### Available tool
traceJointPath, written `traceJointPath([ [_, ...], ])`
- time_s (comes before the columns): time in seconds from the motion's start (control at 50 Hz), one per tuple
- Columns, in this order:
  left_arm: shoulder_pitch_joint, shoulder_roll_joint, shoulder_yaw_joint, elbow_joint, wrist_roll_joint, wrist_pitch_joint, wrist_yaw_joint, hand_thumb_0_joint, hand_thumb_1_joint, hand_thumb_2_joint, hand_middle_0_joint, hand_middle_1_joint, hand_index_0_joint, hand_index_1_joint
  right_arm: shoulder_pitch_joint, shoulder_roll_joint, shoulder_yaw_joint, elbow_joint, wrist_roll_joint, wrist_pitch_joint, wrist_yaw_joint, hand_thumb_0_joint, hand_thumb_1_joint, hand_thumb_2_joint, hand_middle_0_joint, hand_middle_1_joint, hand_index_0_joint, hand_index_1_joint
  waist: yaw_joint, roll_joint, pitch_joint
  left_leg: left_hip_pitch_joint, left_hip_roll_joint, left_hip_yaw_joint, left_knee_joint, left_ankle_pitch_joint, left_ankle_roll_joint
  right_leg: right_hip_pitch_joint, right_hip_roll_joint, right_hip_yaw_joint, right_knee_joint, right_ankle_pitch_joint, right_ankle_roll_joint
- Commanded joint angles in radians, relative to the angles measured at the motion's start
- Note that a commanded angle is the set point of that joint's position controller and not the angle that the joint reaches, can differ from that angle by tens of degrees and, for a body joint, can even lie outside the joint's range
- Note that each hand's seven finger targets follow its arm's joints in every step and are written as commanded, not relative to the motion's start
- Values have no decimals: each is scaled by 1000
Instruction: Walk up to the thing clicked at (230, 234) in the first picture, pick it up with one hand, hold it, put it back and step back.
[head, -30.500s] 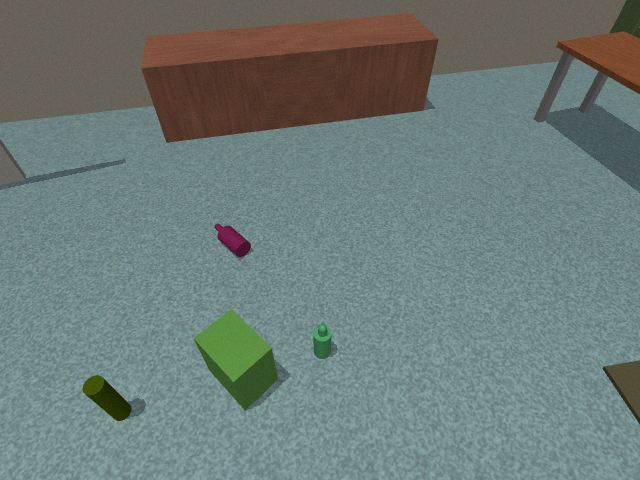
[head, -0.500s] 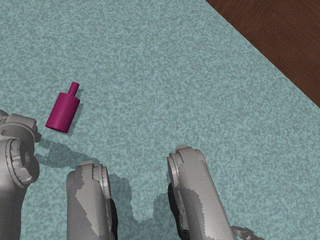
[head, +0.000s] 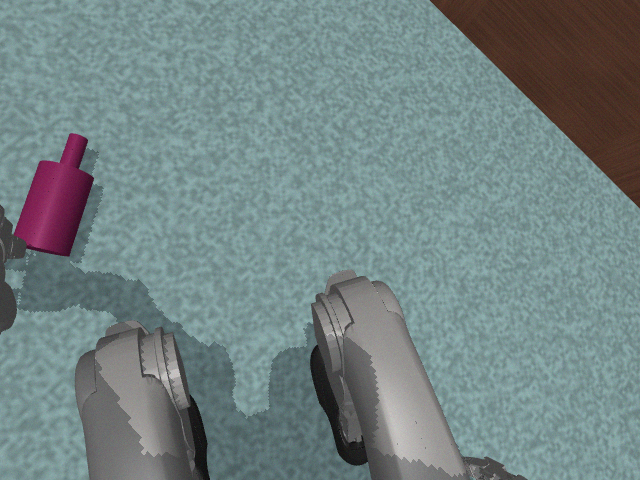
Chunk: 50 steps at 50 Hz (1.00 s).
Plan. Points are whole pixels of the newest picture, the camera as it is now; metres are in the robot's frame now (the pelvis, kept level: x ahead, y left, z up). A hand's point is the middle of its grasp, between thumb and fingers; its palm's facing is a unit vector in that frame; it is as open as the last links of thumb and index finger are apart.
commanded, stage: rise first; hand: left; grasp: from above
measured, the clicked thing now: (60, 191) +0.54 +0.28 -0.30
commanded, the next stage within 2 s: none
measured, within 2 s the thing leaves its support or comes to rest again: neither
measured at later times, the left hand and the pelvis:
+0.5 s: hand out of the picture +0.45 +0.33 -0.16, palm faces -0.06 -0.46 -0.89, open 13.9 cm; pelvis +0.00 +0.00 -0.01, yaw -2 degrees
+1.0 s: hand out of the picture +0.46 +0.31 -0.18, palm faces -0.07 -0.45 -0.89, open 14.1 cm; pelvis -0.01 +0.00 -0.01, yaw -3 degrees
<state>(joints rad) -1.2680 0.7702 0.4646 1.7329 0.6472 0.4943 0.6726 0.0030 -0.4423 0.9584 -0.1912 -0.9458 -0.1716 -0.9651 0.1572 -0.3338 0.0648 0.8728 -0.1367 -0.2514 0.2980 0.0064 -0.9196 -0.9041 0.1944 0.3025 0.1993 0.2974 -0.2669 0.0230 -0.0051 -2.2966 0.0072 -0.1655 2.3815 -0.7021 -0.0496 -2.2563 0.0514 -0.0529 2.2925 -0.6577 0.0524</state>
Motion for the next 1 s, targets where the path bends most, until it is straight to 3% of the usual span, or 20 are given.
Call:
traceJointPath([
  [0.0,-287,250,-35,-121,32,8,50,0,-501,980,-147,-956,-126,-981,250,-250,-61,13,3,6,9,0,-912,-903,200,300,200,300,-20,286,-712,482,17,110,-225,217,52,403,5,-110,-235,229,-62],
  [0.06,-303,262,-29,-145,15,10,49,0,-530,1002,-129,-971,-105,-1000,252,-259,-59,13,1,10,13,0,-914,-903,200,300,200,300,-30,278,-721,462,16,107,-217,214,58,421,6,-115,-235,235,-57],
  [0.18,-300,265,-47,-141,21,20,53,0,-527,995,-136,-959,-109,-989,251,-270,-52,17,-2,17,24,0,-917,-904,200,300,200,300,-47,297,-681,463,18,92,-217,207,57,402,6,-127,-221,235,-58],
  [0.24,-325,287,-32,-161,18,16,60,0,-567,1027,-157,-905,-105,-961,259,-278,-49,10,1,20,26,0,-918,-904,200,300,200,300,-40,325,-698,486,21,86,-219,211,52,400,7,-127,-219,237,-64],
  [0.26,-294,263,-47,-114,16,22,60,0,-538,1008,-144,-938,-108,-980,258,-279,-46,11,-4,21,29,0,-915,-903,200,300,200,300,-51,324,-675,475,20,87,-222,214,50,406,9,-131,-213,241,-64],
  [0.32,-326,272,-56,-110,29,18,62,0,-546,1011,-124,-965,-92,-1001,266,-285,-36,8,0,22,33,0,-914,-903,200,300,200,300,-68,312,-673,461,21,79,-214,197,54,403,14,-133,-220,231,-64],
  [0.38,-345,283,-51,-119,24,14,68,0,-542,1008,-133,-947,-99,-986,265,-293,-35,13,-4,19,35,0,-913,-903,200,300,200,300,-68,337,-655,486,23,72,-223,196,48,380,10,-137,-214,226,-68],
  [0.42,-336,268,-73,-91,27,16,62,0,-533,1002,-131,-959,-100,-994,264,-293,-25,7,-8,20,37,0,-912,-902,200,300,200,300,-90,330,-624,469,20,75,-216,181,53,372,14,-136,-221,216,-68],
  [0.48,-349,292,-60,-99,18,17,74,0,-528,995,-139,-947,-108,-982,254,-309,-27,14,-5,14,41,0,-915,-903,200,300,200,300,-82,335,-637,472,22,68,-218,174,54,379,12,-147,-220,213,-66],
  [0.52,-328,275,-74,-75,15,19,67,0,-539,1003,-133,-957,-101,-994,260,-311,-18,5,-9,14,44,0,-915,-903,200,300,200,300,-101,325,-613,459,21,70,-213,178,56,388,14,-144,-222,222,-64],
  [0.66,-355,317,-71,-116,9,21,69,0,-544,1002,-125,-974,-96,-1007,253,-329,-13,5,-1,9,50,0,-919,-904,200,300,200,300,-96,341,-631,458,20,67,-208,178,59,404,14,-153,-227,226,-61],
  [0.68,-338,303,-79,-75,9,26,71,0,-545,1001,-120,-981,-93,-1013,257,-327,-7,5,-5,9,52,0,-918,-904,200,300,200,300,-107,324,-612,441,20,70,-207,172,61,414,18,-151,-230,223,-61],
  [0.7,-351,316,-83,-118,12,22,69,0,-546,1000,-113,-994,-89,-1021,256,-326,-4,2,-3,9,54,0,-918,-904,200,300,200,300,-108,327,-631,447,19,69,-205,179,62,428,16,-153,-228,230,-57],
  [0.76,-338,321,-69,-73,11,24,82,0,-575,1021,-109,-986,-77,-1022,265,-330,-1,2,-1,9,56,0,-921,-905,200,300,200,300,-97,338,-645,450,23,72,-207,189,57,453,23,-151,-231,241,-62],
  [0.98,-371,334,-81,-90,9,21,103,0,-581,1024,-99,-994,-68,-1029,263,-337,12,7,-9,3,60,0,-922,-905,200,300,200,300,-134,338,-599,449,21,58,-201,173,62,430,14,-161,-237,238,-56],
])
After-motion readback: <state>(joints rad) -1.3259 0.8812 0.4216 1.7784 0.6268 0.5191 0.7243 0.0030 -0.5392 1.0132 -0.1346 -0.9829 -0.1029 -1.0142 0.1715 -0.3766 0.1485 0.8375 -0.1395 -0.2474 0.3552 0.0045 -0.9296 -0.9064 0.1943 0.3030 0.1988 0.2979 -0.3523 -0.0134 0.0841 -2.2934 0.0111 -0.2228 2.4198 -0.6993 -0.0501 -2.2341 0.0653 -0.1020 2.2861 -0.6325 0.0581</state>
